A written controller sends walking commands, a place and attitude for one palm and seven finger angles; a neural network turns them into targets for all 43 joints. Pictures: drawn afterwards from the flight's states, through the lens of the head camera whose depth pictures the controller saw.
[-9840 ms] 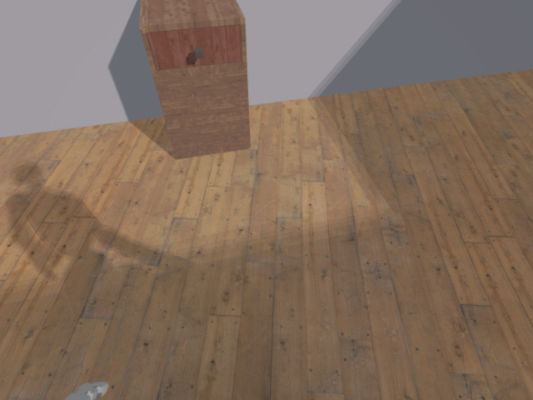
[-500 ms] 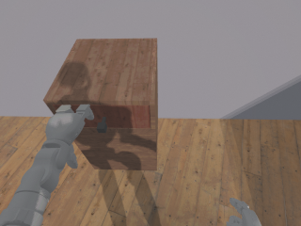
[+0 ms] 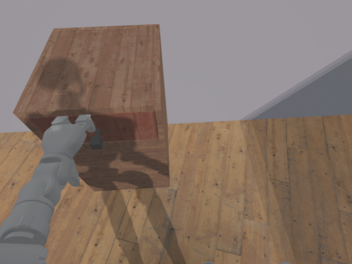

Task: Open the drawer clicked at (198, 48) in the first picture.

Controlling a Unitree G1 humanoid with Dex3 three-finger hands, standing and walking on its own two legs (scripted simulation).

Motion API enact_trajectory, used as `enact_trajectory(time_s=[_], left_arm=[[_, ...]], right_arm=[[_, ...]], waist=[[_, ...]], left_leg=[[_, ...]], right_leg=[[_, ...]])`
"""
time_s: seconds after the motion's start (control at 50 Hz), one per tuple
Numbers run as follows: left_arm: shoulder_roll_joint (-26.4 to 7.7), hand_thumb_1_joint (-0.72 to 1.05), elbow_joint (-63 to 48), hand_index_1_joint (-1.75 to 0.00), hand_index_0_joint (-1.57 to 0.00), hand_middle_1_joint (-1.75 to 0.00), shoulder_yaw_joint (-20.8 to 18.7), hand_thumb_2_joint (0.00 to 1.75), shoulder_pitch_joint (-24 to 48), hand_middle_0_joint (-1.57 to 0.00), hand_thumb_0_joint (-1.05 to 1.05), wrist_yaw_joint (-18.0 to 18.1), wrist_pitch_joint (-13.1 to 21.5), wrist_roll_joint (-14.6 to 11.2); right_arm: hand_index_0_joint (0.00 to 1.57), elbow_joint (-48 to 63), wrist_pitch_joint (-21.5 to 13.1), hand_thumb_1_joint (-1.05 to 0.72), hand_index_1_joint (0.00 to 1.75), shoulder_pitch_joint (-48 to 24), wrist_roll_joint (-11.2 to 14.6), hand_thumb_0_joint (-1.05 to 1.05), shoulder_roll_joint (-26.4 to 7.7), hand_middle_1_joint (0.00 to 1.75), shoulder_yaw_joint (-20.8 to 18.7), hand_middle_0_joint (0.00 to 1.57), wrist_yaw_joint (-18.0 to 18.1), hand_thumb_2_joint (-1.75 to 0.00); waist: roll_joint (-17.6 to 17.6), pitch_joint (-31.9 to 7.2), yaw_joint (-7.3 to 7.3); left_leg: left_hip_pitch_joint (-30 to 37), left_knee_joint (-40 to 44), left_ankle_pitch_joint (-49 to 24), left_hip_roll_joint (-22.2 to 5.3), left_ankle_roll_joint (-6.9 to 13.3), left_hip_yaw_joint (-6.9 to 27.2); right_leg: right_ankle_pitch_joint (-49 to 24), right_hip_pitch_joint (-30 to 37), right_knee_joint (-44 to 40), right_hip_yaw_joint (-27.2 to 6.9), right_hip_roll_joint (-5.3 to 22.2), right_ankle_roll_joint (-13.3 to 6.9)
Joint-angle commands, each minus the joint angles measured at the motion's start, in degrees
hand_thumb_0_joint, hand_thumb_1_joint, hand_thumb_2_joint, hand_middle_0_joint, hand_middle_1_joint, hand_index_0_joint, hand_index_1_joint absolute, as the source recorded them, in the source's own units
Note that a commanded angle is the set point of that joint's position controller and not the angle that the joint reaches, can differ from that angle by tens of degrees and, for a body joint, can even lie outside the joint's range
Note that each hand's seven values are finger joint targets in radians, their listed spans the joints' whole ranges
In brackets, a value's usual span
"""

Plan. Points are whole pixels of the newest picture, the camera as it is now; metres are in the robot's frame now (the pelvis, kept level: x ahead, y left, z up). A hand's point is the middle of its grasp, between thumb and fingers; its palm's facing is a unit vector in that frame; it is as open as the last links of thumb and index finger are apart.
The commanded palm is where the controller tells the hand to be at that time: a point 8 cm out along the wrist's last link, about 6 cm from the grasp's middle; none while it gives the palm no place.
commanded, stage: move the hooked fingers above the handle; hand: left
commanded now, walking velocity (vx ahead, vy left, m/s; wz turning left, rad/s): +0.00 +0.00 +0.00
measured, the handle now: (97, 138) +0.50 +0.28 -0.13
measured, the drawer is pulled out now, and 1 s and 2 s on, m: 0.00 0.00 0.00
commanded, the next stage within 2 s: lower the fingers behind the handle in 1.84 s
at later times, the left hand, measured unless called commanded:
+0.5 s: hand (81, 145) +0.43 +0.29 -0.06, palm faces -0.09 -0.03 -1.00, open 13.8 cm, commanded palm +0.42 +0.28 -0.01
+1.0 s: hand (83, 143) +0.44 +0.29 -0.07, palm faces -0.12 -0.04 -0.99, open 13.8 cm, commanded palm +0.43 +0.28 -0.01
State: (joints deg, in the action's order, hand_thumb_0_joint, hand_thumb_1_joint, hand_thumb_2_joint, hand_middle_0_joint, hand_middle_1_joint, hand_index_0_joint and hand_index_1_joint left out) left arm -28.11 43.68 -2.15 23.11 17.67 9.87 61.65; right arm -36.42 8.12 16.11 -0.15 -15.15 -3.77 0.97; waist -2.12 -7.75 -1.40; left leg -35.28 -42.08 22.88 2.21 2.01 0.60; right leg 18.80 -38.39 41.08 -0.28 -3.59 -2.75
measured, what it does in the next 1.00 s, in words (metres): stands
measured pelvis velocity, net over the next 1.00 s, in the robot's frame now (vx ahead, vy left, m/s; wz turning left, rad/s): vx -0.02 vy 0.03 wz -0.03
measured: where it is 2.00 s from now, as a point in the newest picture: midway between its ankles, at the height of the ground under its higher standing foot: outside the picture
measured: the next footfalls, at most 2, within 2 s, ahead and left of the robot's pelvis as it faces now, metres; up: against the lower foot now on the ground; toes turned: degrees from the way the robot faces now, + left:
none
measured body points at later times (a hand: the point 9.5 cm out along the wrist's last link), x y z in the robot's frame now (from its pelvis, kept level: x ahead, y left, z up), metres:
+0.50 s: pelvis -0.02 +0.02 -0.04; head +0.10 +0.03 +0.40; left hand +0.43 +0.29 +0.00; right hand +0.01 -0.26 -0.16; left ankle -0.04 +0.10 -0.71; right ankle +0.00 -0.09 -0.71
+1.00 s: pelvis -0.02 +0.03 -0.04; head +0.11 +0.04 +0.39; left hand +0.44 +0.29 -0.01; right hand +0.00 -0.24 -0.16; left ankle -0.04 +0.10 -0.71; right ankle +0.00 -0.09 -0.71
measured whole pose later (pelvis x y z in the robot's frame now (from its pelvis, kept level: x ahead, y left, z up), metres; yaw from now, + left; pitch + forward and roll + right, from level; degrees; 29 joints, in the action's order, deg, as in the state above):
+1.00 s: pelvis -0.02 +0.03 -0.04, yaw -2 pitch +25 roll -3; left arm -31.6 60.1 -4.1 39.0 22.0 7.6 63.9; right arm -37.9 9.1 18.9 -2.2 -14.3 -1.2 -0.6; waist -3.0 -9.7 -6.4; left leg -54.8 -57.9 28.2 1.8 4.1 0.1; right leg 21.7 -56.2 52.7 0.2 -4.1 -0.6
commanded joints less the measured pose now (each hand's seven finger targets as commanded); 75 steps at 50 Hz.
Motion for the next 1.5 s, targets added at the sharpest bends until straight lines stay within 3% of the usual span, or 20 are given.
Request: enact_trajectory(time_s=[0.0,0.1,0.12,0.18,0.22,0.26,0.34,0.38,0.44,0.66,0.76,0.86,0.94,1.06,1.16,1.2,1.3,1.32,1.38,1.48], left_arm=[[-16.9,-0.50,-6.2,-1.20,-0.30,-1.20,-6.5,0.30,21.8,-0.30,0.00,5.5,1.3,0.6],[-18.0,-0.50,-1.3,-1.20,-0.30,-1.20,-6.9,0.30,24.6,-0.30,0.00,8.0,0.4,1.7],[-16.1,-0.50,-0.5,-1.20,-0.30,-1.20,-4.9,0.30,26.1,-0.30,0.00,8.1,0.0,1.8],[-18.2,-0.50,2.7,-1.20,-0.30,-1.20,-6.0,0.30,28.3,-0.30,0.00,7.9,-0.4,1.5],[-17.0,-0.50,2.5,-1.20,-0.30,-1.20,-4.3,0.30,30.6,-0.30,0.00,7.5,-0.1,1.9],[-19.5,-0.50,4.0,-1.20,-0.30,-1.20,-6.2,0.30,31.1,-0.30,0.00,7.4,0.4,1.9],[-18.7,-0.50,4.8,-1.20,-0.30,-1.20,-5.8,0.30,33.1,-0.30,0.00,7.9,1.5,2.4],[-20.8,-0.50,6.3,-1.20,-0.30,-1.20,-7.5,0.30,32.1,-0.30,0.00,8.6,1.5,2.6],[-19.0,-0.50,8.0,-1.20,-0.30,-1.20,-5.7,0.30,35.9,-0.30,0.00,9.5,1.1,3.1],[-18.2,-0.50,5.8,-1.20,-0.30,-1.20,-4.6,0.30,43.5,-0.30,0.00,10.5,-0.7,3.5],[-22.0,-0.50,7.0,-1.20,-0.30,-1.20,-7.4,0.30,40.3,-0.30,0.00,10.2,-3.8,2.8],[-20.0,-0.50,8.1,-1.20,-0.30,-1.20,-5.6,0.30,35.2,-0.30,0.00,7.7,-4.4,2.0],[-17.5,-0.50,5.5,-1.20,-0.30,-1.20,-4.3,0.30,34.1,-0.30,0.00,6.4,-1.2,1.3],[-18.0,-0.50,3.8,-1.20,-0.30,-1.20,-5.5,0.30,34.4,-0.30,0.00,9.0,2.3,2.2],[-17.8,-0.50,4.4,-1.20,-0.30,-1.20,-5.2,0.30,36.5,-0.30,0.00,11.5,0.5,2.5],[-19.4,-0.50,5.4,-1.20,-0.30,-1.20,-5.9,0.30,36.8,-0.30,0.00,11.7,-0.6,2.6],[-17.5,-0.50,4.4,-1.20,-0.30,-1.20,-3.7,0.30,38.9,-0.30,0.00,10.1,-1.5,2.2],[-15.0,-0.50,5.1,-1.20,-0.30,-1.20,-1.9,0.30,39.0,-0.30,0.00,9.6,-1.6,1.8],[-16.6,-0.50,7.1,-1.20,-0.30,-1.20,-3.1,0.30,39.4,-0.30,0.00,8.9,-1.5,1.7],[-21.6,-0.50,7.9,-1.20,-0.30,-1.20,-6.3,0.30,37.3,-0.30,0.00,9.1,-1.6,2.6]], right_arm=[[0.20,5.2,-1.7,-0.90,0.30,2.7,-0.6,0.00,-7.6,0.30,-2.7,0.20,0.7,-0.90],[0.20,4.3,-1.5,-0.90,0.30,4.2,-1.2,0.00,-8.0,0.30,-2.8,0.20,0.1,-0.90],[0.20,4.3,-1.4,-0.90,0.30,4.5,-1.1,0.00,-7.9,0.30,-2.7,0.20,0.0,-0.90],[0.20,3.6,-1.4,-0.90,0.30,5.6,-1.3,0.00,-8.7,0.30,-2.7,0.20,0.0,-0.90],[0.20,3.7,-1.4,-0.90,0.30,6.2,-1.3,0.00,-8.5,0.30,-2.6,0.20,0.1,-0.90],[0.20,3.2,-1.2,-0.90,0.30,6.9,-1.6,0.00,-8.9,0.30,-2.4,0.20,0.2,-0.90],[0.20,2.6,-1.1,-0.90,0.30,7.2,-2.1,0.00,-8.9,0.30,-2.3,0.20,0.1,-0.90],[0.20,2.3,-1.1,-0.90,0.30,7.8,-2.4,0.00,-9.5,0.30,-2.3,0.20,-0.1,-0.90],[0.20,1.6,-1.2,-0.90,0.30,8.2,-2.6,0.00,-9.5,0.30,-2.2,0.20,-0.4,-0.90],[0.20,0.2,-1.0,-0.90,0.30,10.6,-3.1,0.00,-10.4,0.30,-2.6,0.20,-1.1,-0.90],[0.20,0.4,-0.2,-0.90,0.30,10.8,-2.9,0.00,-10.7,0.30,-1.6,0.20,-1.3,-0.90],[0.20,1.5,0.3,-0.90,0.30,10.3,-2.4,0.00,-10.4,0.30,-1.1,0.20,-0.9,-0.90],[0.20,1.9,-0.1,-0.90,0.30,9.8,-2.2,0.00,-9.8,0.30,-1.5,0.20,-0.4,-0.90],[0.20,1.0,-0.3,-0.90,0.30,9.4,-2.7,0.00,-9.7,0.30,-2.2,0.20,-0.5,-0.90],[0.20,0.8,-0.4,-0.90,0.30,9.0,-2.8,0.00,-9.7,0.30,-2.3,0.20,-1.1,-0.90],[0.20,0.9,-0.3,-0.90,0.30,8.8,-2.7,0.00,-9.9,0.30,-2.1,0.20,-1.0,-0.90],[0.20,1.0,-0.5,-0.90,0.30,8.7,-2.4,0.00,-9.7,0.30,-2.0,0.20,-0.7,-0.90],[0.20,0.9,-0.6,-0.90,0.30,8.9,-2.4,0.00,-9.4,0.30,-2.1,0.20,-0.7,-0.90],[0.20,0.6,-0.8,-0.90,0.30,9.2,-2.4,0.00,-9.7,0.30,-1.9,0.20,-0.3,-0.90],[0.20,1.5,-0.5,-0.90,0.30,9.0,-2.6,0.00,-9.8,0.30,-1.1,0.20,-0.2,-0.90]], waist=[[-0.3,-20.5,-0.86],[-1.6,-23.7,-1.31],[-2.1,-23.5,-2.18],[0.8,-23.9,-2.84],[-1.5,-25.0,-3.34],[-0.9,-25.4,-3.36],[-3.4,-25.5,-3.88],[-3.7,-26.2,-3.24],[-4.4,-25.7,-4.96],[-9.8,-33.2,-6.03],[-8.2,-33.4,-4.47],[-5.8,-29.8,-4.17],[-3.6,-27.5,-4.85],[-5.0,-26.8,-4.71],[-7.4,-29.0,-4.95],[-5.0,-28.8,-5.15],[-7.4,-30.0,-5.62],[-7.0,-29.2,-6.28],[-4.3,-28.3,-6.68],[-6.4,-29.1,-4.46]], left_leg=[[2.0,0.1,-21.7,0.2,1.3,-1.1],[0.6,-2.8,-22.6,0.0,1.2,-1.0],[0.5,-3.2,-22.3,-0.1,1.1,-0.9],[-1.4,-4.2,-20.5,-0.3,1.5,-0.7],[-1.3,-4.8,-20.8,-0.3,1.4,-0.6],[-2.1,-5.7,-21.1,-0.5,1.4,-0.2],[-2.1,-7.3,-21.7,-1.1,1.0,0.6],[-2.6,-8.5,-21.6,-1.3,0.8,0.7],[-3.4,-9.8,-21.6,-1.6,0.6,1.4],[4.0,-13.2,-28.3,-3.8,-2.1,5.9],[3.1,-12.0,-30.2,-3.4,-1.6,4.5],[0.9,-9.9,-27.0,-3.2,-0.4,3.2],[-0.1,-9.5,-24.8,-3.2,0.5,2.7],[-0.2,-10.9,-25.2,-3.3,-0.2,3.2],[0.0,-11.7,-25.8,-2.7,-0.5,2.7],[-1.4,-11.9,-25.0,-2.4,0.0,2.1],[1.9,-11.4,-26.2,-2.6,-0.4,2.9],[1.7,-11.4,-25.4,-2.5,-0.2,2.8],[-0.5,-11.8,-23.6,-2.4,0.4,2.4],[-3.0,-11.6,-23.7,-1.9,0.4,1.6]], right_leg=[[-20.0,13.0,-0.7,-2.0,1.8,-0.3],[-19.3,9.5,1.9,-1.6,1.4,-0.3],[-18.7,8.1,2.1,-1.2,1.3,-0.3],[-17.3,7.2,2.5,-1.3,1.2,0.0],[-17.3,6.1,3.2,-1.1,1.2,0.0],[-16.8,4.8,4.1,-1.1,1.0,0.0],[-14.4,-0.2,5.9,-0.1,0.8,-0.3],[-13.4,-1.8,7.0,0.2,0.6,-0.3],[-11.9,-5.8,8.2,0.8,0.5,-0.3],[-8.8,-14.5,12.1,2.9,0.1,-0.1],[-11.9,-9.4,11.3,3.0,-0.1,-0.2],[-12.9,-5.3,9.0,2.4,-0.1,-0.1],[-13.2,-4.3,7.7,1.8,0.1,-0.1],[-11.8,-8.1,9.3,1.8,0.2,-0.4],[-12.7,-8.0,10.0,1.7,0.3,-0.3],[-13.9,-6.2,9.7,1.4,0.2,-0.2],[-13.2,-7.2,9.2,1.9,0.2,-0.1],[-12.8,-7.2,8.8,2.0,0.2,-0.1],[-12.9,-6.9,8.7,1.7,0.3,0.1],[-14.3,-4.5,9.7,1.2,0.3,-0.2]])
